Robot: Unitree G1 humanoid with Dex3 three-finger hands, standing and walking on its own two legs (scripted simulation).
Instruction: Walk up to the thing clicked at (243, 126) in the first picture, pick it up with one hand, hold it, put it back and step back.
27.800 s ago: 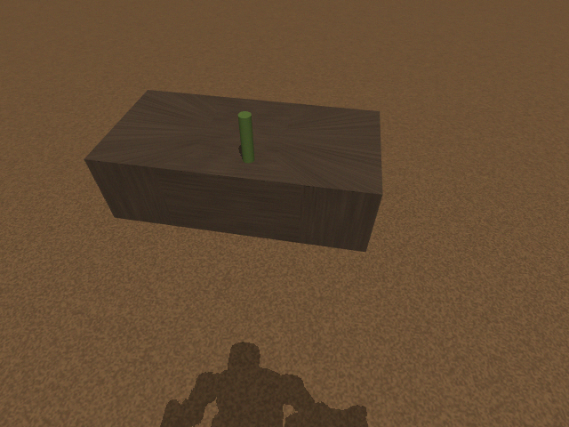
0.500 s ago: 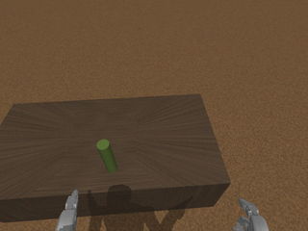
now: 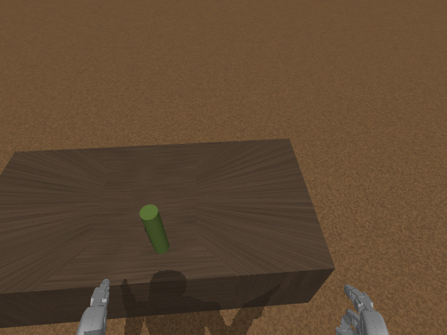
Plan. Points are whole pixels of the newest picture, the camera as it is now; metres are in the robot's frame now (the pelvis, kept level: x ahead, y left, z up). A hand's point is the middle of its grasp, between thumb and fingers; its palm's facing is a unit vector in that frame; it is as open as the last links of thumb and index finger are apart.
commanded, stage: home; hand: left
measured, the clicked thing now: (155, 231) +0.47 +0.22 -0.26
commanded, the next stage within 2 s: stand in 1.16 s
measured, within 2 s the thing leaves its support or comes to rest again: neither
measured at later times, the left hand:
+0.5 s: hand out of the picture +0.16 +0.19 -0.06, palm faces +0.12 -0.95 -0.28, open 17.7 cm
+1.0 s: hand out of the picture +0.16 +0.18 -0.06, palm faces +0.12 -0.95 -0.28, open 17.7 cm
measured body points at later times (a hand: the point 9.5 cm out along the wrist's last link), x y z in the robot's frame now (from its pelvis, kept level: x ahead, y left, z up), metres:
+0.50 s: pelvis -0.01 +0.01 +0.00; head +0.01 +0.01 +0.45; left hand +0.15 +0.24 -0.04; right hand +0.15 -0.24 -0.08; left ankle +0.04 +0.14 -0.69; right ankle -0.05 -0.14 -0.69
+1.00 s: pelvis -0.01 +0.00 +0.00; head +0.02 +0.01 +0.44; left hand +0.15 +0.23 -0.04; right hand +0.16 -0.24 -0.08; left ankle +0.04 +0.14 -0.69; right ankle -0.05 -0.14 -0.69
